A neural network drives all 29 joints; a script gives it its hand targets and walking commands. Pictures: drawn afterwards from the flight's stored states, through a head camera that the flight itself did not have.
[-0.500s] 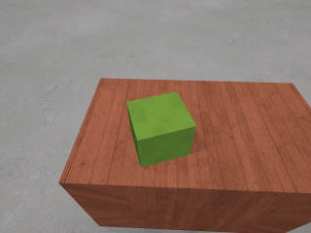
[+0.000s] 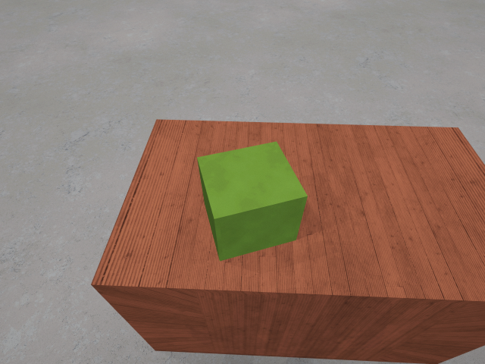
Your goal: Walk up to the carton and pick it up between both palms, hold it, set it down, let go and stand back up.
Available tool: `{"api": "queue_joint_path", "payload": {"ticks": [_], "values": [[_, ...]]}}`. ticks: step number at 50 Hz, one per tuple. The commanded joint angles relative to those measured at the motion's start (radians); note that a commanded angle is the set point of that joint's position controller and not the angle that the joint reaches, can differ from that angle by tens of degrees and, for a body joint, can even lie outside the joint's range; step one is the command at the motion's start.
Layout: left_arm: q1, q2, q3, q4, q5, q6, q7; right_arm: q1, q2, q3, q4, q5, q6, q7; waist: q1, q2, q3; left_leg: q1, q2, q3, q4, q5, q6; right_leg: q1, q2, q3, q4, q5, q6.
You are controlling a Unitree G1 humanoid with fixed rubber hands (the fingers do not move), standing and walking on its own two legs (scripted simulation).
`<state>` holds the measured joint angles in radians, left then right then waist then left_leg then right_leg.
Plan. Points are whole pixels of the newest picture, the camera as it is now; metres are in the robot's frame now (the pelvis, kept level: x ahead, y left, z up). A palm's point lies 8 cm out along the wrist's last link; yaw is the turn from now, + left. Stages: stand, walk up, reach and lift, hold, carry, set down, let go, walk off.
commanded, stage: stand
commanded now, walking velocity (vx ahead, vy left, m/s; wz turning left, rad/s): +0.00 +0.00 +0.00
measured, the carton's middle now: (248, 200) +0.46 +0.00 -0.06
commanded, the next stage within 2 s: none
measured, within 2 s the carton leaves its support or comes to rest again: neither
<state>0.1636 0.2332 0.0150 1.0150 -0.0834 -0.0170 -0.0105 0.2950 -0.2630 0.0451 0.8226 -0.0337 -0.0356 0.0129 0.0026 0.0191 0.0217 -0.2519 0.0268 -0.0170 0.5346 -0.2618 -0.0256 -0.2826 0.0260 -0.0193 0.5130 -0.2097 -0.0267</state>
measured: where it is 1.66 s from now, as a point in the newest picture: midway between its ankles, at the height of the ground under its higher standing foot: outside the picture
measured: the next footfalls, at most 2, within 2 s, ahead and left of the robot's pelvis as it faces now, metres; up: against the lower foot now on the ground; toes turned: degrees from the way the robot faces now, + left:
none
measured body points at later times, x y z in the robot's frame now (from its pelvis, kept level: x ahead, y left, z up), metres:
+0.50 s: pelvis +0.01 +0.00 +0.00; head +0.02 +0.00 +0.45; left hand +0.09 +0.26 -0.14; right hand +0.10 -0.25 -0.13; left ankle +0.02 +0.14 -0.73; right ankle +0.04 -0.10 -0.73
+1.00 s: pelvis +0.02 +0.00 +0.00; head +0.03 +0.00 +0.45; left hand +0.10 +0.26 -0.14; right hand +0.11 -0.25 -0.13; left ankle +0.02 +0.14 -0.73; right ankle +0.04 -0.10 -0.73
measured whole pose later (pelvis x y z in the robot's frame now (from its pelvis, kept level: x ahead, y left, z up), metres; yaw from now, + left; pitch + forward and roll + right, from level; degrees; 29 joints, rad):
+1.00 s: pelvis +0.02 +0.00 +0.00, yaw +0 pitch +0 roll +0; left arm 0.16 0.23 0.02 1.01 -0.08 -0.03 -0.01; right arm 0.25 -0.26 0.05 0.82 -0.03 -0.03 0.01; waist 0.00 0.02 0.03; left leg -0.25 0.03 -0.02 0.53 -0.28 -0.02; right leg -0.28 0.03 -0.02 0.51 -0.23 -0.03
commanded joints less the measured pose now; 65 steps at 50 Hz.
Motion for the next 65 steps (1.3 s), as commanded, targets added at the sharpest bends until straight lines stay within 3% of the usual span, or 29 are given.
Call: {"api": "queue_joint_path", "payload": {"ticks": [1,2,4,8,13,17,18,21,22,23,25,27,29,30,31,33,35,37,43,44,46,47,55,56,58,59,61,63,65], "values": [[-0.063,0.295,0.068,-0.028,0.116,-0.029,0.008,-0.045,-0.265,-0.113,0.021,0.017,-0.01,-0.019,-0.019,0.03,0.079,-0.085,0.09,-0.11,-0.215,-0.167,0.065,0.046,-0.13,0.168,-0.173,-0.171,-0.025],[-0.089,0.306,0.066,-0.032,0.117,-0.032,0.005,-0.035,-0.269,-0.112,0.024,0.019,-0.013,-0.019,-0.015,-0.014,0.027,-0.071,0.085,-0.099,-0.193,-0.127,0.066,0.077,-0.134,0.169,-0.169,-0.148,-0.021],[-0.136,0.311,0.065,-0.042,0.119,-0.036,0.006,-0.053,-0.272,-0.111,0.024,0.013,-0.008,-0.023,-0.033,-0.011,0.015,-0.032,0.078,-0.083,-0.179,-0.072,0.068,0.068,-0.147,0.182,-0.179,-0.131,-0.025],[-0.105,0.314,0.076,-0.027,0.116,-0.035,0.003,-0.042,-0.281,-0.114,0.036,0.008,-0.017,-0.015,-0.017,0.019,0.041,-0.036,0.08,-0.079,-0.198,-0.079,0.065,0.064,-0.143,0.166,-0.18,-0.15,-0.019],[-0.091,0.292,0.064,-0.023,0.111,-0.042,0.001,-0.052,-0.28,-0.113,0.029,0.015,-0.02,-0.019,-0.011,0.009,-0.01,-0.017,0.107,-0.102,-0.203,0.012,0.064,0.115,-0.136,0.139,-0.124,0.046,-0.026],[-0.088,0.315,0.072,-0.022,0.116,-0.035,0.007,-0.067,-0.267,-0.106,0.021,0.014,-0.021,-0.025,-0.002,0.05,-0.035,0.004,0.101,-0.093,-0.205,-0.018,0.062,0.104,-0.128,0.148,-0.131,-0.007,-0.023],[-0.097,0.287,0.067,-0.029,0.11,-0.038,0.002,-0.038,-0.272,-0.107,0.039,0.021,-0.019,-0.026,-0.012,0.006,0.01,-0.014,0.095,-0.097,-0.206,-0.002,0.06,0.082,-0.127,0.141,-0.131,-0.02,-0.022],[-0.065,0.28,0.057,-0.031,0.111,-0.031,0.002,-0.08,-0.285,-0.112,0.028,0.015,-0.015,-0.017,-0.006,0.016,0.017,-0.052,0.09,-0.111,-0.219,-0.189,0.064,0.063,-0.118,0.144,-0.15,-0.137,-0.022],[-0.069,0.3,0.062,-0.03,0.12,-0.032,-0.001,-0.078,-0.271,-0.108,0.02,0.01,-0.011,-0.021,-0.005,-0.019,-0.008,-0.047,0.099,-0.115,-0.221,-0.155,0.072,0.095,-0.118,0.14,-0.136,-0.142,-0.03],[-0.101,0.278,0.057,-0.035,0.113,-0.029,0.006,-0.064,-0.259,-0.102,0.022,0.017,-0.013,-0.018,-0.018,0.031,-0.008,-0.029,0.096,-0.099,-0.215,-0.083,0.068,0.091,-0.132,0.152,-0.148,-0.1,-0.027],[-0.095,0.284,0.054,-0.031,0.111,-0.037,0.001,-0.094,-0.257,-0.099,0.023,0.012,-0.013,-0.021,-0.009,-0.002,0.031,-0.023,0.086,-0.085,-0.186,-0.03,0.067,0.065,-0.136,0.165,-0.166,-0.072,-0.024],[-0.088,0.305,0.06,-0.025,0.115,-0.039,0.005,-0.074,-0.249,-0.099,0.028,0.02,-0.015,-0.017,-0.016,-0.018,-0.02,0.021,0.08,-0.079,-0.18,-0.051,0.063,0.06,-0.143,0.176,-0.172,-0.107,-0.027],[-0.07,0.306,0.065,-0.024,0.117,-0.034,0.007,-0.093,-0.266,-0.105,0.014,0.013,-0.01,-0.016,-0.008,0.047,0.012,-0.021,0.084,-0.087,-0.192,-0.088,0.069,0.053,-0.143,0.174,-0.182,-0.122,-0.025],[-0.078,0.299,0.068,-0.026,0.12,-0.039,0.001,-0.09,-0.262,-0.105,0.024,0.019,-0.016,-0.018,-0.002,-0.021,-0.028,-0.017,0.093,-0.105,-0.2,-0.099,0.072,0.087,-0.134,0.15,-0.16,-0.133,-0.016],[-0.095,0.286,0.056,-0.039,0.117,-0.041,-0.001,-0.065,-0.275,-0.107,0.029,0.021,-0.019,-0.016,-0.019,-0.032,0.014,-0.022,0.082,-0.086,-0.188,-0.081,0.067,0.067,-0.126,0.163,-0.173,-0.109,-0.021],[-0.083,0.29,0.056,-0.03,0.116,-0.037,0.0,-0.121,-0.288,-0.114,0.02,0.017,-0.015,-0.015,-0.003,0.003,0.012,-0.022,0.077,-0.089,-0.187,-0.097,0.067,0.04,-0.139,0.167,-0.192,-0.156,-0.019],[-0.07,0.307,0.068,-0.026,0.116,-0.036,0.002,-0.081,-0.266,-0.109,0.025,0.016,-0.012,-0.013,-0.008,-0.027,0.0,-0.023,0.076,-0.085,-0.182,-0.116,0.063,0.058,-0.128,0.164,-0.183,-0.174,-0.022],[-0.096,0.328,0.071,-0.027,0.126,-0.031,0.005,-0.044,-0.276,-0.108,0.048,0.013,-0.01,-0.013,-0.025,0.001,0.0,-0.016,0.06,-0.066,-0.182,-0.119,0.056,0.051,-0.145,0.19,-0.202,-0.208,-0.026],[-0.111,0.28,0.061,-0.034,0.117,-0.04,0.006,-0.107,-0.271,-0.113,0.023,0.014,-0.02,-0.021,-0.016,-0.008,-0.074,0.018,0.092,-0.076,-0.179,0.024,0.061,0.124,-0.135,0.147,-0.138,0.046,-0.026],[-0.105,0.313,0.067,-0.034,0.113,-0.039,0.011,-0.098,-0.259,-0.105,0.031,0.013,-0.014,-0.019,-0.016,0.03,-0.067,0.017,0.088,-0.07,-0.177,0.063,0.062,0.125,-0.14,0.152,-0.132,0.049,-0.026],[-0.116,0.313,0.064,-0.038,0.113,-0.035,0.003,-0.065,-0.269,-0.108,0.036,0.017,-0.011,-0.027,-0.031,-0.014,-0.056,0.034,0.105,-0.087,-0.177,0.112,0.064,0.113,-0.134,0.135,-0.121,0.09,-0.023],[-0.099,0.275,0.06,-0.034,0.107,-0.038,0.005,-0.105,-0.284,-0.108,0.032,0.021,-0.016,-0.021,-0.001,0.008,-0.052,0.023,0.105,-0.09,-0.172,0.099,0.067,0.123,-0.124,0.134,-0.128,0.103,-0.02],[-0.096,0.285,0.067,-0.039,0.115,-0.035,0.01,-0.101,-0.249,-0.098,0.029,0.014,-0.012,-0.026,-0.009,0.002,-0.03,0.003,0.099,-0.089,-0.206,-0.031,0.059,0.093,-0.128,0.137,-0.147,-0.018,-0.02],[-0.073,0.3,0.065,-0.019,0.111,-0.034,0.01,-0.098,-0.264,-0.103,0.029,0.012,-0.017,-0.023,-0.016,0.039,-0.041,0.017,0.093,-0.092,-0.205,-0.027,0.058,0.091,-0.126,0.14,-0.153,-0.037,-0.024],[-0.071,0.295,0.066,-0.018,0.116,-0.037,0.009,-0.095,-0.269,-0.102,0.041,0.006,-0.016,-0.022,-0.005,0.001,-0.015,-0.004,0.088,-0.085,-0.198,-0.053,0.064,0.084,-0.128,0.148,-0.159,-0.048,-0.024],[-0.085,0.316,0.064,-0.024,0.117,-0.036,0.009,-0.087,-0.257,-0.096,0.024,0.014,-0.015,-0.017,-0.021,-0.001,-0.045,-0.001,0.095,-0.083,-0.203,-0.04,0.061,0.108,-0.134,0.145,-0.147,-0.015,-0.027],[-0.076,0.308,0.062,-0.022,0.117,-0.038,0.007,-0.081,-0.252,-0.095,0.029,0.012,-0.018,-0.02,-0.013,-0.018,-0.066,0.025,0.093,-0.076,-0.197,0.023,0.061,0.118,-0.132,0.141,-0.132,0.022,-0.029],[-0.079,0.274,0.054,-0.033,0.112,-0.039,0.001,-0.111,-0.286,-0.107,0.031,0.016,-0.022,-0.024,0.004,0.033,-0.061,0.021,0.095,-0.078,-0.182,0.045,0.065,0.124,-0.128,0.143,-0.138,0.067,-0.024],[-0.101,0.287,0.063,-0.021,0.12,-0.04,0.009,-0.108,-0.273,-0.107,0.019,0.009,-0.016,-0.025,-0.009,0.021,-0.045,0.013,0.091,-0.072,-0.187,0.04,0.06,0.122,-0.131,0.139,-0.134,0.04,-0.022]]}}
